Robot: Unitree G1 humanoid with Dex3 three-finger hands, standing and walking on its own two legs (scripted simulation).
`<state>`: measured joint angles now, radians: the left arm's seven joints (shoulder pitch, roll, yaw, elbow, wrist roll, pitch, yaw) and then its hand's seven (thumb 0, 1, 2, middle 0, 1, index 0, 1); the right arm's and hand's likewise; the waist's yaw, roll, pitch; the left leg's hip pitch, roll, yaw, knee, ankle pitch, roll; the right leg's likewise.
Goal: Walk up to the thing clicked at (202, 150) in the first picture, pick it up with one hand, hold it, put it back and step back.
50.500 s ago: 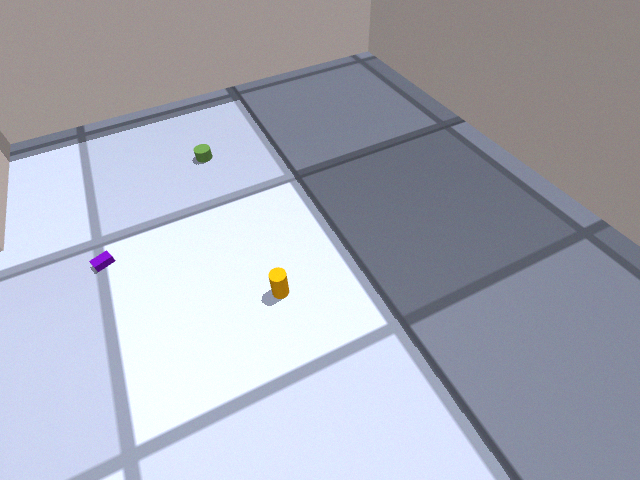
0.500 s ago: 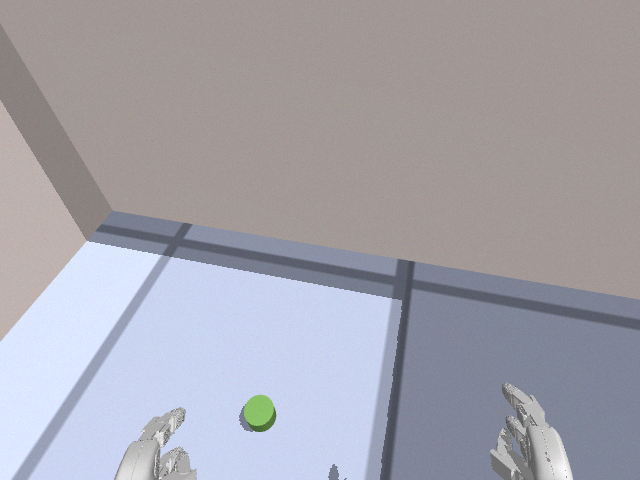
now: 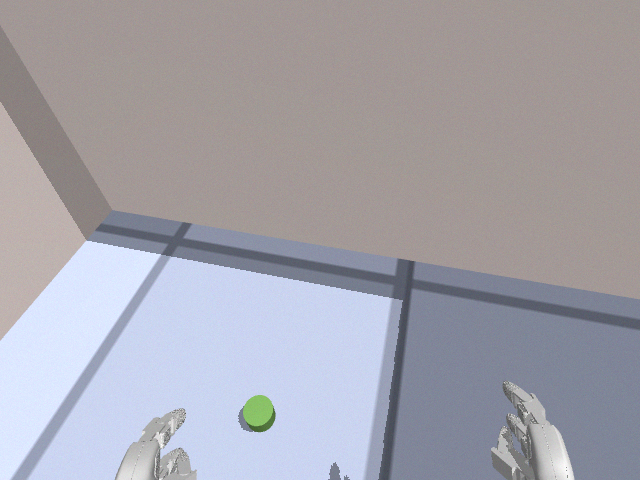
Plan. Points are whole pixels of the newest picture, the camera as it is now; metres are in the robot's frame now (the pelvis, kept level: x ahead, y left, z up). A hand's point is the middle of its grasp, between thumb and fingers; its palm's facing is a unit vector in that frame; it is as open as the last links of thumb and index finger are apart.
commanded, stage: stand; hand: left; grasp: from above
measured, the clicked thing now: (259, 413) +0.44 +0.21 -0.69
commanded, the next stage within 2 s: none
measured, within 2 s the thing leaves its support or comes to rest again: neither
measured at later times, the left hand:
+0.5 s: hand out of the picture +0.06 +0.24 -0.11, palm faces +0.04 -0.94 -0.34, open 7.4 cm
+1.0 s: hand out of the picture +0.03 +0.25 -0.10, palm faces +0.05 -0.94 -0.34, open 7.4 cm
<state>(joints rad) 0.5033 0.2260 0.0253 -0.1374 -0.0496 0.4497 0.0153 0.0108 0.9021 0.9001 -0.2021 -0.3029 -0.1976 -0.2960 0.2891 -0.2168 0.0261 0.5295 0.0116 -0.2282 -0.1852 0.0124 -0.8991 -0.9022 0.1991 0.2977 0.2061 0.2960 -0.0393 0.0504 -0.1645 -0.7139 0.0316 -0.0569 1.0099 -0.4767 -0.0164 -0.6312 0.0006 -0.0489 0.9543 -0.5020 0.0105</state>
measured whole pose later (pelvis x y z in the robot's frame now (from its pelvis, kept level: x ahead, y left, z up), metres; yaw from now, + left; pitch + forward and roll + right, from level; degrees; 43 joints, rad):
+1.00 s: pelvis -0.01 +0.01 +0.07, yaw +1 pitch -4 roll +0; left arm 0.15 0.30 0.04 1.14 0.03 0.00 0.02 0.00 0.90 0.90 -0.20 -0.30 -0.20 -0.30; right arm 0.14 -0.29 -0.03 1.12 -0.02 0.00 -0.02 0.00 -0.90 -0.90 0.20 0.30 0.21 0.30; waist 0.02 0.02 0.06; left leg -0.14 -0.01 -0.03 0.38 -0.17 0.00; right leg -0.08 -0.04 -0.04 0.37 -0.22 0.03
